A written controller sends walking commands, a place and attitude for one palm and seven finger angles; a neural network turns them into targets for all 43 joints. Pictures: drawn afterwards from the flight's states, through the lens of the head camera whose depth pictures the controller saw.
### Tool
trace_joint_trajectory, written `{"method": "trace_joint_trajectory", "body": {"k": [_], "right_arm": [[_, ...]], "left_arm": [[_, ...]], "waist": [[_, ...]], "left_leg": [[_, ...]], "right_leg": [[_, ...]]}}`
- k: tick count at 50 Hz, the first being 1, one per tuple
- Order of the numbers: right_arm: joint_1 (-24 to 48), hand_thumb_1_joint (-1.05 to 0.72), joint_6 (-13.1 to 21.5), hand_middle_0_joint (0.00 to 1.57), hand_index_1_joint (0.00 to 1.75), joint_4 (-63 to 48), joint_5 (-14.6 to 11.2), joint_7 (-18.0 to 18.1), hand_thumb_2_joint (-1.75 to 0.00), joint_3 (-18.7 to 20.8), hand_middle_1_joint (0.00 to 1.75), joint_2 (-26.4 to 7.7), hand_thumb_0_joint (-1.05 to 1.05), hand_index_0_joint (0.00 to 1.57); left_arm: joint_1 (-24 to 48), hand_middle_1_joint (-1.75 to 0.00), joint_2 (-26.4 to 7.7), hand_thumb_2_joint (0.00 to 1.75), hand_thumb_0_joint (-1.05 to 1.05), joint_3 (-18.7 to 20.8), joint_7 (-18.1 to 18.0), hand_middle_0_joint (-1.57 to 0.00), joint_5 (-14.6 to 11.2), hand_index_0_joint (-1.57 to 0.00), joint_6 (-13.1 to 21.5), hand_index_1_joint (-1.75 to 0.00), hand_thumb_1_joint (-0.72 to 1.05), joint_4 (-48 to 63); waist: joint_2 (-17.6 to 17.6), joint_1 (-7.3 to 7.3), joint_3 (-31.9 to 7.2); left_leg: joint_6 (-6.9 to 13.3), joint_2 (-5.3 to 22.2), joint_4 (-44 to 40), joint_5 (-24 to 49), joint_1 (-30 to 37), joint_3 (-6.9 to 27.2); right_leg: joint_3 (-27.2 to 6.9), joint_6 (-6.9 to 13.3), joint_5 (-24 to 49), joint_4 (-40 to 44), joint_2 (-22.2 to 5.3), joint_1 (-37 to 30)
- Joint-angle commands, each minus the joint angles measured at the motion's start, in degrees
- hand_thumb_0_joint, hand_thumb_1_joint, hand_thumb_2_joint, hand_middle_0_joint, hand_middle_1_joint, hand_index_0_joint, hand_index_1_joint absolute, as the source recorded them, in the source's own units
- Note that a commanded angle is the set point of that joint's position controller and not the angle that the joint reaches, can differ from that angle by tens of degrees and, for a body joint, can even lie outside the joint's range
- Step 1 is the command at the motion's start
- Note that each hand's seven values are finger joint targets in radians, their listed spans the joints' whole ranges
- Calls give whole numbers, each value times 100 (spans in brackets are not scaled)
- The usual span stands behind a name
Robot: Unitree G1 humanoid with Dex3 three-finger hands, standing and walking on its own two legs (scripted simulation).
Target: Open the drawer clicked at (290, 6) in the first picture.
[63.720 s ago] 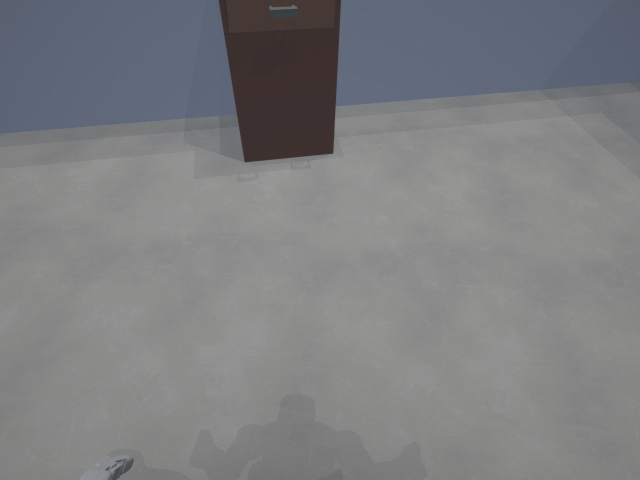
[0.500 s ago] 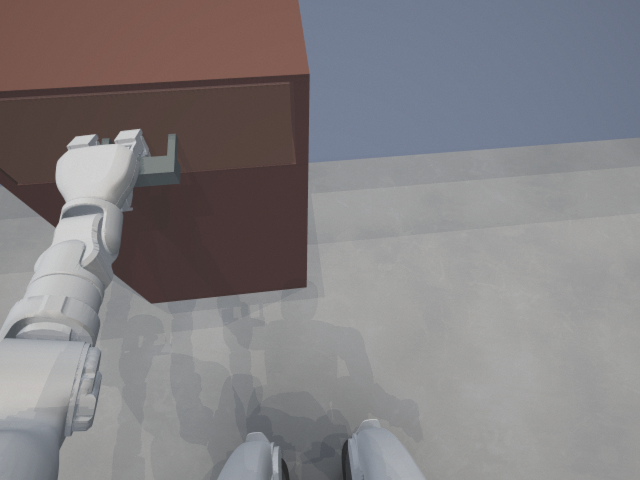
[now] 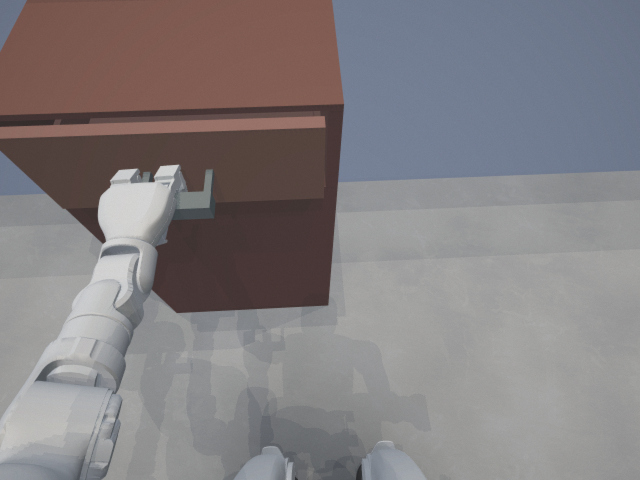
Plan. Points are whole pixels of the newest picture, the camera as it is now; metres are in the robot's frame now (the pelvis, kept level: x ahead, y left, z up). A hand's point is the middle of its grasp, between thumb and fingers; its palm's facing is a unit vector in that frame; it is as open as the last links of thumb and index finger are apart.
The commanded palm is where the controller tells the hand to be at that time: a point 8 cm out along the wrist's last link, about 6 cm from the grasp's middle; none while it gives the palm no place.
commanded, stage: pull the drawer open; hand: left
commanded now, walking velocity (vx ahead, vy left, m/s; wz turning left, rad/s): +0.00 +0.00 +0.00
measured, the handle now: (176, 192) +0.49 +0.21 +0.00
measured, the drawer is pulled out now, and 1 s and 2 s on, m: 0.03 0.18 0.30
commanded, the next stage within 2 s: open the thumb to release the handle in 1.78 s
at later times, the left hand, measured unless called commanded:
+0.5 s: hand (149, 272) +0.37 +0.23 -0.02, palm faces -0.05 -0.05 -1.00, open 5.9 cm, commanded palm +0.34 +0.22 +0.03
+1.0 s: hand (139, 344) +0.28 +0.22 -0.02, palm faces -0.05 -0.07 -1.00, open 5.9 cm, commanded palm +0.24 +0.22 +0.03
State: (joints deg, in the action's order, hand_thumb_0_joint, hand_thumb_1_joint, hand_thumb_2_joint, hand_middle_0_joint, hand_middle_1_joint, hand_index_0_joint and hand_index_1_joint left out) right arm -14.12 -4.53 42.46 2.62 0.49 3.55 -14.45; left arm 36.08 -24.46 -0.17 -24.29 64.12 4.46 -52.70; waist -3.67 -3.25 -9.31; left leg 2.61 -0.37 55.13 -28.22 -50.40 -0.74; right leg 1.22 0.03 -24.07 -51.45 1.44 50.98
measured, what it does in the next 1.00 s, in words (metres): stands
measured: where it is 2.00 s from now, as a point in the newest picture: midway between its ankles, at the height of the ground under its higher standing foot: outside the picture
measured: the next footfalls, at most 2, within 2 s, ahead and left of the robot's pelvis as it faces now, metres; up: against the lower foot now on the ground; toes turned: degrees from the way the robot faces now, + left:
none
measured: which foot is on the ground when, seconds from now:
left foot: down 0.00-1.00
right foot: down 0.00-1.00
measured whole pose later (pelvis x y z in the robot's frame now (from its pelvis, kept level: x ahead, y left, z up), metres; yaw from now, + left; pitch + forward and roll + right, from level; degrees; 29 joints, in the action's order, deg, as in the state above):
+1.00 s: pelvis +0.01 -0.01 +0.02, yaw -1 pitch +16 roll -1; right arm -7.2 -3.6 35.0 1.3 0.4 1.7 -12.9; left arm -5.9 -18.1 -3.1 -26.9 62.5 -2.8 -16.8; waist -2.7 0.3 -8.2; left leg 1.8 0.0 48.6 -27.5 -36.8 -1.8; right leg -0.1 0.9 -23.8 -47.0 2.0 38.9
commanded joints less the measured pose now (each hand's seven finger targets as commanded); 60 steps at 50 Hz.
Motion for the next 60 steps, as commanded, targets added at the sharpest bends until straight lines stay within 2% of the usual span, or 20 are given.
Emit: {"method": "trace_joint_trajectory", "body": {"k": [1, 3, 5, 9, 11, 14, 15, 19, 20, 22, 25, 28, 31, 34, 37, 39, 47, 50, 53, 60], "right_arm": [[-1050, -90, 2, 20, 30, -197, 27, 96, -90, 315, 30, -877, 0, 20], [-1035, -90, 25, 20, 30, -223, 17, 106, -90, 311, 30, -853, 0, 20], [-1027, -90, 22, 20, 30, -222, 18, 112, -90, 299, 30, -865, 0, 20], [-886, -90, 9, 20, 30, -436, -5, 84, -90, 290, 30, -837, 0, 20], [-815, -90, 9, 20, 30, -514, -71, 76, -90, 286, 30, -793, 0, 20], [-643, -90, 6, 20, 30, -629, -95, 88, -90, 284, 30, -841, 0, 20], [-592, -90, 13, 20, 30, -660, -109, 93, -90, 274, 30, -804, 0, 20], [-438, -90, 34, 20, 30, -704, -111, 99, -90, 298, 30, -842, 0, 20], [-379, -90, 46, 20, 30, -712, -116, 95, -90, 285, 30, -814, 0, 20], [-287, -90, 74, 20, 30, -695, -127, 102, -90, 296, 30, -826, 0, 20], [-151, -90, 94, 20, 30, -757, -118, 87, -90, 283, 30, -805, 0, 20], [-54, -90, 132, 20, 30, -833, -125, 81, -90, 284, 30, -782, 0, 20], [93, -90, 129, 20, 30, -862, -130, 114, -90, 254, 30, -788, 0, 20], [244, -90, 148, 20, 30, -990, -134, 122, -90, 232, 30, -739, 0, 20], [396, -90, 172, 20, 30, -1036, -133, 140, -90, 185, 30, -702, 0, 20], [491, -90, 191, 20, 30, -1172, -123, 145, -90, 185, 30, -679, 0, 20], [796, -90, 279, 20, 30, -1423, -109, 63, -90, 84, 30, -558, 0, 20], [883, -90, 322, 20, 30, -1474, -76, 48, -90, 63, 30, -555, 0, 20], [980, -90, 373, 20, 30, -1539, -58, -5, -90, 35, 30, -519, 0, 20], [1175, -90, 440, 20, 30, -1615, 12, -88, -90, -8, 30, -498, 0, 20]], "left_arm": [[2278, -135, -1364, 90, 0, 379, -273, -40, -59, -40, -92, -135, 90, 875], [2371, -135, -1309, 90, 0, 315, -258, -40, -77, -40, -86, -135, 90, 861], [2455, -135, -1413, 90, 0, 353, -240, -40, -48, -40, -62, -135, 90, 875], [1378, -135, -1338, 90, 0, 493, -169, -40, -190, -40, -2, -135, 90, 1195], [945, -135, -999, 90, 0, 243, -101, -40, -269, -40, -2, -135, 90, 1384], [294, -135, -1157, 90, 0, 445, -129, -40, -301, -40, 22, -135, 90, 1854], [-17, -135, -952, 90, 0, 292, -146, -40, -292, -40, 0, -135, 90, 1886], [-801, -135, -1060, 90, 0, 519, -293, -40, -335, -40, -50, -135, 90, 2593], [-1184, -135, -837, 90, 0, 382, -319, -40, -336, -40, -115, -135, 90, 2521], [-1207, -135, -861, 90, 0, 420, -403, -40, -303, -40, -162, -135, 90, 2784], [-1842, -135, -752, 90, 0, 401, -510, -40, -301, -40, -336, -135, 90, 3070], [-1991, -135, -566, 90, 0, 288, -588, -40, -309, -40, -479, -135, 90, 3387], [-2127, -135, -727, 90, 0, 422, -596, -40, -274, -40, -629, -135, 90, 3483], [-2442, -135, -499, 90, 0, 247, -582, -40, -268, -40, -724, -135, 90, 3725], [-2711, -135, -362, 90, 0, 133, -555, -40, -223, -40, -779, -135, 90, 3604], [-2904, -135, -376, 90, 0, 168, -549, -40, -196, -40, -752, -135, 90, 4022], [-4338, -135, -39, 90, 0, -18, -547, -40, -154, -40, -700, -135, 90, 4606], [-4784, -135, -260, 90, 0, 227, -605, -40, -152, -40, -651, -135, 90, 4991], [-5614, -135, -155, 90, 0, 226, -655, -40, -212, -40, -602, -135, 90, 5345], [-6787, -135, -288, 90, 0, 463, -852, -40, -180, -40, -414, -135, 90, 5986]], "waist": [[-132, -215, -2802], [-53, -235, -2847], [-348, -203, -2957], [-217, 93, -3156], [-114, 85, -2920], [-108, 214, -2795], [-74, 215, -2686], [16, 286, -2523], [35, 288, -2325], [26, 258, -2106], [-81, 324, -2123], [-55, 264, -2027], [-15, 313, -1907], [-119, 365, -1923], [107, 362, -1614], [-13, 432, -1846], [31, 546, -1532], [47, 622, -1607], [258, 667, -1608], [56, 775, -1396]], "left_leg": [[-229, 80, -236, 4235, 2202, 278], [-172, 40, -264, 3932, 2055, 230], [-218, 53, -267, 4027, 2216, 279], [-186, 55, -401, 4201, 2312, 234], [-147, 64, -485, 4070, 2238, 180], [-135, 81, -650, 3872, 2214, 181], [-115, 75, -672, 3829, 2171, 125], [-135, 102, -795, 3927, 2223, 132], [-126, 84, -820, 3861, 2179, 96], [-150, 107, -875, 3769, 2218, 117], [-191, 110, -917, 3963, 2379, 133], [-213, 127, -953, 3943, 2525, 150], [-235, 106, -994, 3907, 2513, 135], [-266, 99, -1033, 4036, 2665, 163], [-233, 60, -1042, 3739, 2547, 139], [-254, 68, -1040, 3969, 2699, 160], [-263, 23, -980, 3899, 2627, 130], [-256, 4, -915, 3996, 2635, 111], [-235, -40, -852, 3808, 2467, 79], [-246, -55, -698, 3728, 2351, 114]], "right_leg": [[62, 169, 2706, 210, 200, -1061], [33, 168, 2754, 241, 183, -1222], [46, 180, 2639, 193, 180, -1090], [21, 206, 2823, 290, 204, -1579], [2, 197, 2867, 411, 209, -1698], [-12, 229, 2712, 487, 209, -1854], [-20, 222, 2751, 524, 209, -1902], [-37, 235, 2836, 592, 206, -2068], [-41, 228, 2857, 632, 204, -2072], [-21, 229, 2725, 663, 206, -1969], [12, 238, 2739, 656, 200, -2042], [53, 231, 2679, 705, 203, -1999], [25, 230, 2752, 709, 188, -2089], [57, 247, 2674, 719, 185, -2122], [66, 233, 2591, 774, 189, -2087], [51, 252, 2680, 728, 177, -2192], [33, 254, 2788, 673, 167, -2199], [-58, 260, 3099, 618, 149, -2332], [-127, 250, 3368, 553, 122, -2474], [-244, 286, 3273, 341, 133, -2246]]}}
